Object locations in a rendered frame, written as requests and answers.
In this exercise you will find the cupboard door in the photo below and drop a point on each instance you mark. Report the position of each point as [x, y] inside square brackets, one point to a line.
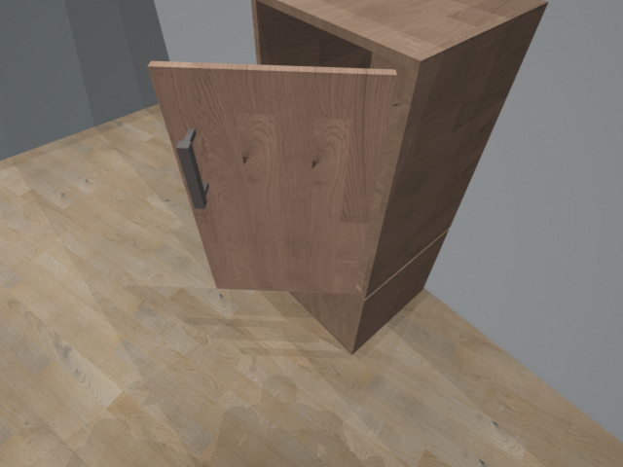
[291, 155]

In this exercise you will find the handle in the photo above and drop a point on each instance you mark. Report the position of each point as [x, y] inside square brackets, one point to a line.
[197, 188]

